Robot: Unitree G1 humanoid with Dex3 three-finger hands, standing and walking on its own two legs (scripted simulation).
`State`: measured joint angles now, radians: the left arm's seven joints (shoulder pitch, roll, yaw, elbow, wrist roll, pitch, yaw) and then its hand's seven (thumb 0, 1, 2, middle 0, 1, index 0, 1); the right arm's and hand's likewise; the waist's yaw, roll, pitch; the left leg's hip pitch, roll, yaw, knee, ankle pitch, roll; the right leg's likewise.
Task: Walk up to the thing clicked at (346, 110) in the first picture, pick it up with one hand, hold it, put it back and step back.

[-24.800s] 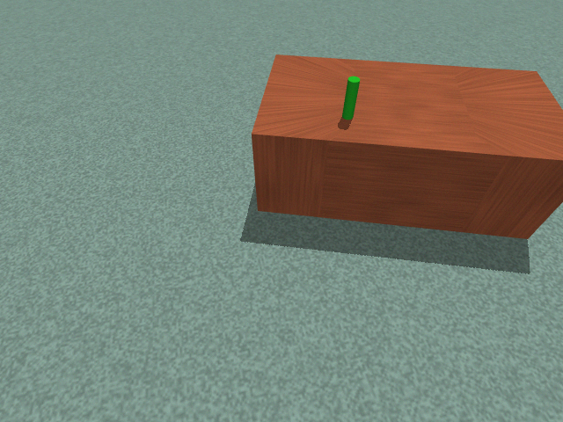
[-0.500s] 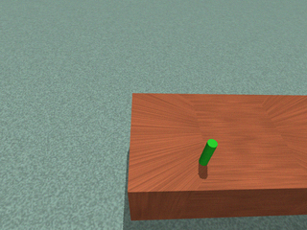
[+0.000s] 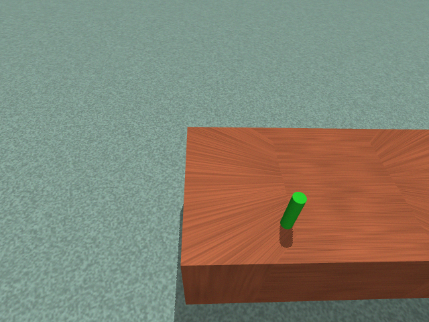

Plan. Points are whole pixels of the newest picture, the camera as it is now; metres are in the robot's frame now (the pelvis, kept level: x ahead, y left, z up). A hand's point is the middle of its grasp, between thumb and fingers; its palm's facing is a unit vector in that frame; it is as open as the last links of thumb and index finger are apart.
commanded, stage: home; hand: right
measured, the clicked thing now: (292, 211) +0.49 -0.24 -0.25
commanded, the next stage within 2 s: stand in 0.14 s
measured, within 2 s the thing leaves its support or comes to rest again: neither
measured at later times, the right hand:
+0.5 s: hand out of the picture +0.07 -0.26 -0.15, palm faces -0.02 +0.93 -0.37, open 13.9 cm
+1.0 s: hand out of the picture +0.07 -0.26 -0.15, palm faces -0.03 +0.93 -0.36, open 7.4 cm
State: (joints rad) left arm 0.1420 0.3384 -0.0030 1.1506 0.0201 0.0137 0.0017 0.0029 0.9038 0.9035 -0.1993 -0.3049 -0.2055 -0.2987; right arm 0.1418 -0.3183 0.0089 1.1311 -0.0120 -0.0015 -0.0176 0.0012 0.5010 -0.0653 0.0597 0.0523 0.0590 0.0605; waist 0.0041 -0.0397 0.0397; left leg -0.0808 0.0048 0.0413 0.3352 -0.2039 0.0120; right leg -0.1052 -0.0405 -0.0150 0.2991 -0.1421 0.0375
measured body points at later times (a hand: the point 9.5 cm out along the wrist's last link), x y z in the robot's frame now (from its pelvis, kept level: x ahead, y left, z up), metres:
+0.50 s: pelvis +0.00 +0.00 +0.00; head +0.00 +0.01 +0.45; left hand +0.07 +0.29 -0.14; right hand +0.07 -0.30 -0.12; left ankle -0.01 +0.11 -0.75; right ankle +0.02 -0.14 -0.75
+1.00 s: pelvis +0.01 -0.01 +0.00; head +0.01 +0.00 +0.45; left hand +0.07 +0.29 -0.14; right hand +0.08 -0.31 -0.13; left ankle -0.01 +0.11 -0.75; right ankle +0.02 -0.14 -0.75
